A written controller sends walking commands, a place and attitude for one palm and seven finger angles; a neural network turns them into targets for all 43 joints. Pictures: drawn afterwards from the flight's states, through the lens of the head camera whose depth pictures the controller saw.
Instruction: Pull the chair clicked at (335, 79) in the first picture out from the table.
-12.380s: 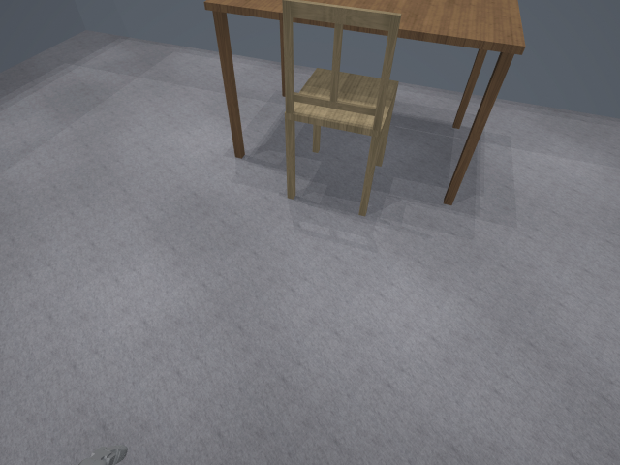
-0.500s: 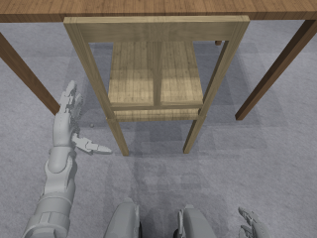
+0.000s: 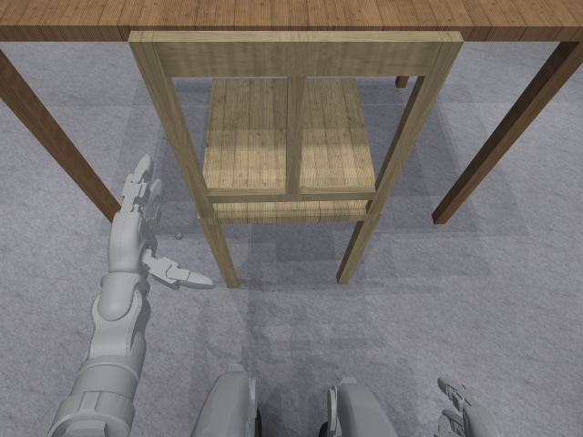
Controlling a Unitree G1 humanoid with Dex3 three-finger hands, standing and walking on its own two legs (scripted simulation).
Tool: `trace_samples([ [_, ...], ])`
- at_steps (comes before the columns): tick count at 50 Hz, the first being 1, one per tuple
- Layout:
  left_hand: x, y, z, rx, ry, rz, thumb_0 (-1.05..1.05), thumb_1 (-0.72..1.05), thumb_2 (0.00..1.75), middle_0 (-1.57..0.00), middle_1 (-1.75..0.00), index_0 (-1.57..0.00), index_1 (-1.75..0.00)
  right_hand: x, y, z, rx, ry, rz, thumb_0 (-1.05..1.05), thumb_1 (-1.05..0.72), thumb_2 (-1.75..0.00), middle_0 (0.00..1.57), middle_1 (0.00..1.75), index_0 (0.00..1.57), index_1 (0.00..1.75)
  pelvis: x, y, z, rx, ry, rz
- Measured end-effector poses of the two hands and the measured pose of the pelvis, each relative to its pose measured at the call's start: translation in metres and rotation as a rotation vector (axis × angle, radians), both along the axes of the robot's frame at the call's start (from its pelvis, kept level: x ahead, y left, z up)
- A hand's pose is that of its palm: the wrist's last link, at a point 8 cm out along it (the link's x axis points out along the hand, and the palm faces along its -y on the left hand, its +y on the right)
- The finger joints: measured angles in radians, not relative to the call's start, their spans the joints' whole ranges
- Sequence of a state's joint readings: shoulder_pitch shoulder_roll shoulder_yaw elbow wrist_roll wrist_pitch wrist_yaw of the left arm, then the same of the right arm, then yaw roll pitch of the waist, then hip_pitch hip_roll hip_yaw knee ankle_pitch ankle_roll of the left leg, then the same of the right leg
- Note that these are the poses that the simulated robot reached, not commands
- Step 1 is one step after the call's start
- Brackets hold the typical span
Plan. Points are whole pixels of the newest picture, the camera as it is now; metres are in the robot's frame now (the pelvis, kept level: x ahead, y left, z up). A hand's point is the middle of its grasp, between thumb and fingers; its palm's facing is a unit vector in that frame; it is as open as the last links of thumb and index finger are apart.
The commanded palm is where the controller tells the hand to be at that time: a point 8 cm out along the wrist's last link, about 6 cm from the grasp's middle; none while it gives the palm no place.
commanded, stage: aim the fingers beside a spindle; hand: left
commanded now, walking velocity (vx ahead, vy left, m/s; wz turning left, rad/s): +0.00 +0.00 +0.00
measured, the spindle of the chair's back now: (294, 143) +0.54 +0.01 +0.02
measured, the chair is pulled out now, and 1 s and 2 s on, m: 0.00 0.00 0.00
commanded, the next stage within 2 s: push the fingers through the gap in 1.54 s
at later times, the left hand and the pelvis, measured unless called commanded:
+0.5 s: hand (176, 234) +0.38 +0.17 +0.02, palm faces +0.05 -1.00 -0.03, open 16.9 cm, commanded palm +0.35 +0.22 +0.03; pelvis +0.00 +0.01 +0.00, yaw -1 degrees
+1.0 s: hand (179, 224) +0.39 +0.16 +0.03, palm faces +0.08 -1.00 -0.06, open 16.9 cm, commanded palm +0.36 +0.21 +0.02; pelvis +0.00 +0.00 +0.00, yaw +0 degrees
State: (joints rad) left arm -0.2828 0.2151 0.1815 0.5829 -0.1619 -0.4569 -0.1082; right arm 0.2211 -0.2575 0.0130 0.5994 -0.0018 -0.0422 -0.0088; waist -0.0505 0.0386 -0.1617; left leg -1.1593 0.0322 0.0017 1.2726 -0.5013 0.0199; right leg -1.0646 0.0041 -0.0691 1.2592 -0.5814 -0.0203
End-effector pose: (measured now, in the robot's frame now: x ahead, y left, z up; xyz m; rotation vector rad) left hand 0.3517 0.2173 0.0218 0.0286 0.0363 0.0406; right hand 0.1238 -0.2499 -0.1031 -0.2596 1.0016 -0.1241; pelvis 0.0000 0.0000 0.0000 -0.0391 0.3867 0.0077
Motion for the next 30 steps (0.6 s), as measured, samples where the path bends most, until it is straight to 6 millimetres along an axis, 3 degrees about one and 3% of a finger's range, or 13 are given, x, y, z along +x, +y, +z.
trace_samples([
  [5, -0.001, -0.002, -0.001, 0.0, -0.02, 0.009, -0.01, -0.5, 0.3, -0.07, -0.08, -0.06, -0.08, 0.0, 0.0, 0.001, -0.011, -0.003, 0.001, 0.01, -0.9, -0.9, 0.2, 0.3, 0.21, 0.29, -0.001, 0.001, -0.001, 0.0, 0.0, -0.003],
  [13, 0.012, 0.013, 0.002, 0.019, -0.036, 0.031, -0.01, -0.5, 0.3, -0.07, -0.08, -0.06, -0.08, -0.003, 0.002, -0.002, -0.016, 0.009, 0.0, 0.01, -0.9, -0.9, 0.2, 0.3, 0.21, 0.29, -0.002, 0.003, -0.004, -0.007, 0.008, -0.001],
  [22, 0.005, 0.003, -0.005, -0.013, 0.007, -0.003, -0.01, -0.5, 0.3, -0.06, -0.08, -0.06, -0.08, -0.006, 0.006, 0.0, -0.007, 0.024, -0.01, 0.01, -0.9, -0.9, 0.2, 0.3, 0.21, 0.29, 0.002, 0.007, 0.0, -0.006, 0.01, -0.006],
  [30, 0.002, 0.007, 0.011, 0.019, -0.054, 0.022, -0.01, -0.5, 0.3, -0.07, -0.08, -0.06, -0.08, 0.0, 0.008, 0.003, 0.0, 0.008, -0.002, 0.01, -0.9, -0.9, 0.2, 0.3, 0.21, 0.29, 0.004, 0.007, 0.002, -0.006, -0.002, -0.005],
])
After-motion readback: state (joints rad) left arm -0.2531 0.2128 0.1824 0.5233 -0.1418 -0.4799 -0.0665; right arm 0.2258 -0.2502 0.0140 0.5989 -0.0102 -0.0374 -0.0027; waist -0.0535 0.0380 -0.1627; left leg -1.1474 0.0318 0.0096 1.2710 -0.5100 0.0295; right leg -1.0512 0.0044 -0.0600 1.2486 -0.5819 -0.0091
